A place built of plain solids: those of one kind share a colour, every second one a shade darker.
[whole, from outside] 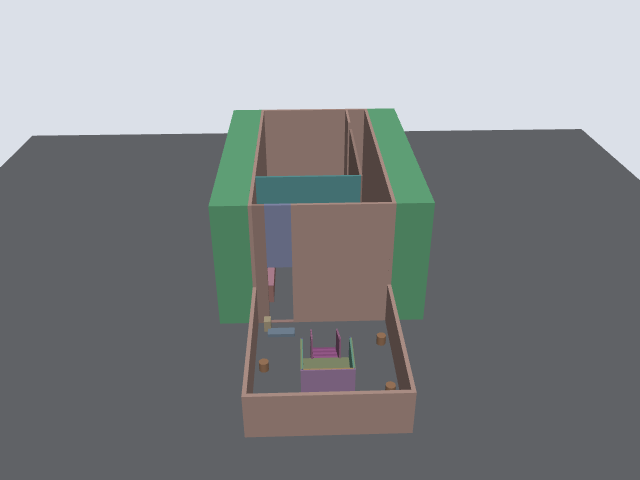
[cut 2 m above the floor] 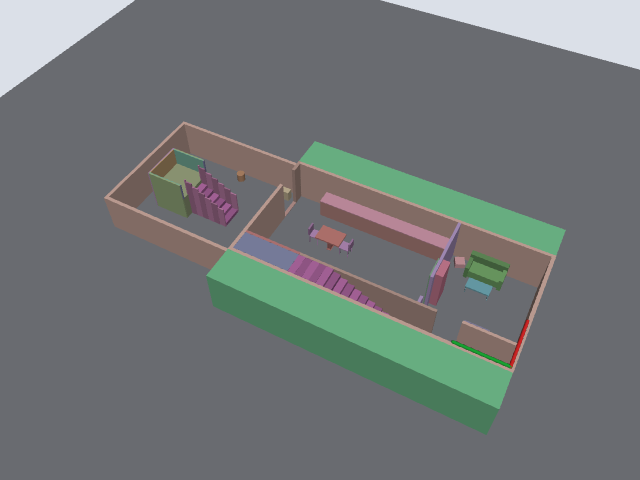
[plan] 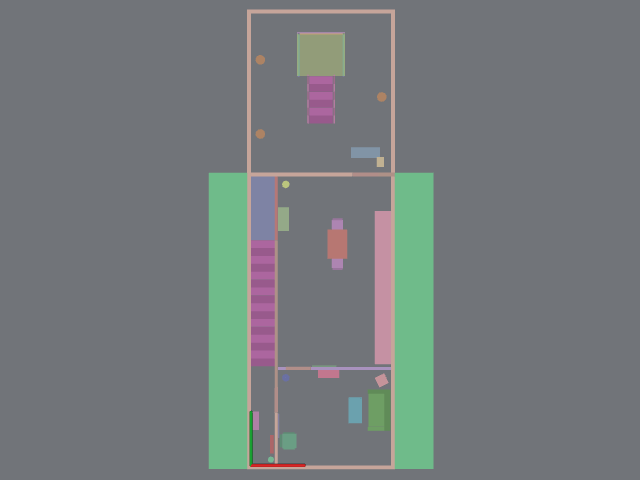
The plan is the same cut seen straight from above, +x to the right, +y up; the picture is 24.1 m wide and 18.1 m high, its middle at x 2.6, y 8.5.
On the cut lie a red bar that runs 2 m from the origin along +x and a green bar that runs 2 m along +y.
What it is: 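A terraced town house, two up and two down, 5.3 m between the party walls, 10.9 m deep; a hall 0.89 m wide; a stair of 17 risers of 168 mm on goings of 298 mm, 0.89 m wide, straight between the party wall and the hall's partition, arriving straight on the upper floor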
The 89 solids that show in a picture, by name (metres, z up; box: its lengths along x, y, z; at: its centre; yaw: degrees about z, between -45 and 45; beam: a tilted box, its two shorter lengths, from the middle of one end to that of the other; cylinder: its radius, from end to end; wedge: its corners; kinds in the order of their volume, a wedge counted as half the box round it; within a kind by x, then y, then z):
{
 "neighbour_1": {"box": [1.46, 11.17, 5.5], "at": [-0.87, 5.45, 2.7]},
 "neighbour_2": {"box": [1.46, 11.17, 5.5], "at": [6.15, 5.45, 2.7]},
 "wall_1": {"box": [0.15, 11.19, 5.5], "at": [-0.07, 5.45, 2.7]},
 "wall_2": {"box": [0.15, 6.3, 1.85], "at": [-0.07, 14.04, 0.88]},
 "wall_3": {"box": [0.12, 2.0, 5.5], "at": [0.95, 1.0, 2.7]},
 "wall_4": {"box": [0.12, 5.56, 5.5], "at": [0.95, 5.72, 2.7]},
 "wall_5": {"box": [3.98, 0.15, 5.5], "at": [1.84, 10.97, 2.7]},
 "wall_6": {"box": [5.58, 0.15, 5.5], "at": [2.64, -0.07, 2.7]},
 "wall_7": {"box": [5.58, 0.15, 1.85], "at": [2.64, 17.12, 0.88]},
 "wall_8": {"box": [0.62, 0.15, 5.5], "at": [5.12, 10.97, 2.7]},
 "wall_9": {"box": [0.15, 11.19, 5.5], "at": [5.35, 5.45, 2.7]},
 "wall_10": {"box": [0.15, 6.3, 1.85], "at": [5.35, 14.04, 0.88]},
 "tread_1": {"box": [0.89, 0.3, 0.22], "at": [0.45, 3.88, 0.06]},
 "tread_2": {"box": [0.89, 0.3, 0.39], "at": [0.45, 4.18, 0.14]},
 "tread_3": {"box": [0.89, 0.3, 0.55], "at": [0.45, 4.48, 0.23]},
 "tread_4": {"box": [0.89, 0.3, 0.72], "at": [0.45, 4.78, 0.31]},
 "tread_5": {"box": [0.89, 0.3, 0.89], "at": [0.45, 5.07, 0.39]},
 "tread_6": {"box": [0.89, 0.3, 1.06], "at": [0.45, 5.37, 0.48]},
 "tread_7": {"box": [0.89, 0.3, 1.23], "at": [0.45, 5.67, 0.56]},
 "tread_8": {"box": [0.89, 0.3, 1.39], "at": [0.45, 5.97, 0.65]},
 "tread_9": {"box": [0.89, 0.3, 1.56], "at": [0.45, 6.26, 0.73]},
 "tread_10": {"box": [0.89, 0.3, 1.73], "at": [0.45, 6.56, 0.81]},
 "tread_11": {"box": [0.89, 0.3, 1.9], "at": [0.45, 6.86, 0.9]},
 "tread_12": {"box": [0.89, 0.3, 2.07], "at": [0.45, 7.16, 0.98]},
 "tread_13": {"box": [0.89, 0.3, 2.23], "at": [0.45, 7.45, 1.07]},
 "tread_14": {"box": [0.89, 0.3, 2.4], "at": [0.45, 7.75, 1.15]},
 "tread_15": {"box": [0.89, 0.3, 2.57], "at": [0.45, 8.05, 1.23]},
 "tread_16": {"box": [0.89, 0.3, 2.74], "at": [0.45, 8.35, 1.32]},
 "tread_17": {"box": [0.89, 0.3, 0.22], "at": [2.64, 13.04, 0.06]},
 "tread_18": {"box": [0.89, 0.3, 0.39], "at": [2.64, 13.34, 0.14]},
 "tread_19": {"box": [0.89, 0.3, 0.55], "at": [2.64, 13.64, 0.23]},
 "tread_20": {"box": [0.89, 0.3, 0.72], "at": [2.64, 13.94, 0.31]},
 "tread_21": {"box": [0.89, 0.3, 0.89], "at": [2.64, 14.23, 0.39]},
 "tread_22": {"box": [0.89, 0.3, 1.06], "at": [2.64, 14.53, 0.48]},
 "under_landing_1": {"box": [0.89, 2.4, 2.8], "at": [0.45, 9.69, 1.35]},
 "plat_1": {"box": [1.69, 1.6, 1.23], "at": [2.64, 15.48, 0.56]},
 "kitchen_run_units_1": {"box": [0.6, 5.78, 0.91], "at": [4.98, 6.71, 0.41]},
 "bedroom_front_wall_1": {"box": [4.33, 0.12, 2.7], "at": [3.12, 8.43, 4.1]},
 "kitchen_wall_1": {"box": [3.02, 0.12, 2.8], "at": [3.77, 3.66, 1.35]},
 "partition_low_beyond_1": {"box": [0.12, 2.4, 2.8], "at": [0.95, 9.69, 1.35]},
 "sofa_1": {"box": [0.65, 1.24, 0.37], "at": [4.75, 2.08, 0.24]},
 "sofa_2": {"box": [0.86, 0.16, 0.65], "at": [4.83, 1.38, 0.28]},
 "sofa_3": {"box": [0.86, 0.16, 0.65], "at": [4.83, 2.78, 0.28]},
 "sofa_4": {"box": [0.24, 1.56, 0.83], "at": [5.14, 2.08, 0.36]},
 "shelf_1": {"box": [0.8, 0.3, 1.95], "at": [2.93, 3.45, 0.93]},
 "back_wall_over_door_1": {"box": [1.0, 0.15, 2.74], "at": [4.32, 10.97, 4.08]},
 "guard_ground_1": {"box": [0.06, 1.6, 2.13], "at": [1.76, 15.48, 1.01]},
 "guard_ground_2": {"box": [0.06, 1.6, 2.13], "at": [3.52, 15.48, 1.01]},
 "dresser_1": {"box": [0.42, 0.9, 0.92], "at": [1.22, 9.29, 0.41]},
 "piece_1": {"box": [0.06, 0.3, 1.12], "at": [2.14, 13.04, 0.51]},
 "piece_2": {"box": [0.06, 0.3, 1.29], "at": [2.14, 13.34, 0.59]},
 "piece_3": {"box": [0.06, 0.3, 1.45], "at": [2.14, 13.64, 0.68]},
 "piece_4": {"box": [0.06, 0.3, 1.62], "at": [2.14, 13.94, 0.76]},
 "piece_5": {"box": [0.06, 0.3, 1.79], "at": [2.14, 14.23, 0.84]},
 "piece_6": {"box": [0.06, 0.3, 1.96], "at": [2.14, 14.53, 0.93]},
 "piece_7": {"box": [0.06, 0.05, 2.13], "at": [2.14, 14.71, 1.01]},
 "piece_8": {"box": [0.06, 0.3, 1.12], "at": [3.14, 13.04, 0.51]},
 "piece_9": {"box": [0.06, 0.3, 1.29], "at": [3.14, 13.34, 0.59]},
 "piece_10": {"box": [0.06, 0.3, 1.45], "at": [3.14, 13.64, 0.68]},
 "piece_11": {"box": [0.06, 0.3, 1.62], "at": [3.14, 13.94, 0.76]},
 "piece_12": {"box": [0.06, 0.3, 1.79], "at": [3.14, 14.23, 0.84]},
 "piece_13": {"box": [0.06, 0.3, 1.96], "at": [3.14, 14.53, 0.93]},
 "piece_14": {"box": [0.06, 0.05, 2.13], "at": [3.14, 14.71, 1.01]},
 "guard_far_ground_1": {"box": [1.81, 0.06, 2.13], "at": [2.64, 16.31, 1.01]},
 "guard_whole_1": {"box": [0.06, 1.6, 0.9], "at": [1.79, 15.48, 1.63]},
 "guard_whole_2": {"box": [0.06, 1.6, 0.9], "at": [3.49, 15.48, 1.63]},
 "kitchen_run_worktop_1": {"box": [0.62, 5.78, 0.04], "at": [4.97, 6.71, 0.88]},
 "plant_pot_1": {"cylinder": 0.18, "from": [0.35, 12.49, 0.0], "to": [0.35, 12.49, 0.38]},
 "plant_pot_2": {"cylinder": 0.18, "from": [0.35, 15.29, 0.0], "to": [0.35, 15.29, 0.38]},
 "plant_pot_3": {"cylinder": 0.18, "from": [4.93, 13.89, 0.0], "to": [4.93, 13.89, 0.38]},
 "shoe_rack_1": {"box": [0.3, 0.7, 0.5], "at": [0.15, 1.68, 0.2]},
 "door_leaf_kitchen_1": {"box": [0.93, 0.05, 2.07], "at": [2.76, 3.74, 0.98]},
 "guard_far_whole_1": {"box": [1.69, 0.06, 0.9], "at": [2.64, 16.28, 1.63]},
 "yard_step_1": {"box": [1.09, 0.41, 0.2], "at": [4.32, 11.79, 0.05]},
 "meeting_table_1": {"box": [0.75, 1.1, 0.07], "at": [3.26, 8.34, 0.7]},
 "radiator_1": {"box": [0.14, 0.7, 0.6], "at": [0.79, 0.8, 0.42]},
 "bin_recycle_1": {"box": [0.28, 0.38, 0.55], "at": [4.88, 11.44, 0.23]},
 "box_cardboard_1": {"box": [0.4, 0.4, 0.29], "at": [4.93, 3.21, 0.1], "yaw": 25.2},
 "side_chair_1": {"box": [0.38, 0.08, 0.38], "at": [3.26, 7.4, 0.65]},
 "side_chair_2": {"box": [0.42, 0.42, 0.04], "at": [3.26, 7.64, 0.43]},
 "side_chair_3": {"box": [0.42, 0.42, 0.04], "at": [3.26, 9.04, 0.43]},
 "side_chair_4": {"box": [0.38, 0.08, 0.38], "at": [3.26, 9.28, 0.65]},
 "coffee_table_1": {"box": [0.5, 0.98, 0.07], "at": [3.93, 2.08, 0.36]},
 "armchair_shell_1": {"box": [0.54, 0.55, 0.1], "at": [1.44, 0.92, 0.4]},
 "threshold_1": {"box": [0.13, 0.94, 0.07], "at": [0.95, 2.47, -0.01]},
 "threshold_2": {"box": [0.95, 0.13, 0.07], "at": [1.78, 3.66, -0.01]},
 "threshold_3": {"box": [0.98, 0.16, 0.08], "at": [4.32, 10.97, -0.01]},
 "bin_waste_1": {"cylinder": 0.14, "from": [1.31, 10.59, 0.0], "to": [1.31, 10.59, 0.31]},
 "floor_lamp_1": {"cylinder": 0.14, "from": [1.31, 3.31, 0.0], "to": [1.31, 3.31, 0.03]}
}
